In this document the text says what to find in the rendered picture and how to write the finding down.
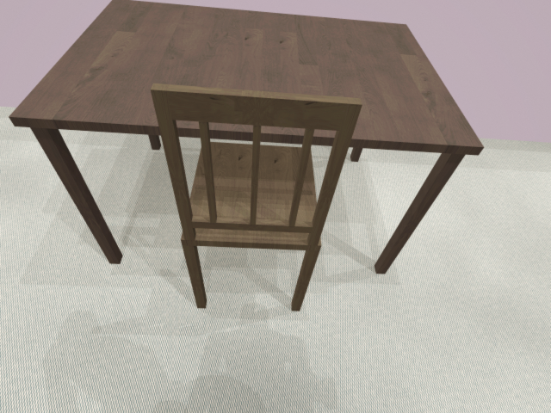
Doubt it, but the chair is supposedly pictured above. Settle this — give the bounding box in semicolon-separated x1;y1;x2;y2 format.
151;83;362;311

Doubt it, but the table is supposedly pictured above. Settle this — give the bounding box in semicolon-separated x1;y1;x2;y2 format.
9;0;484;274

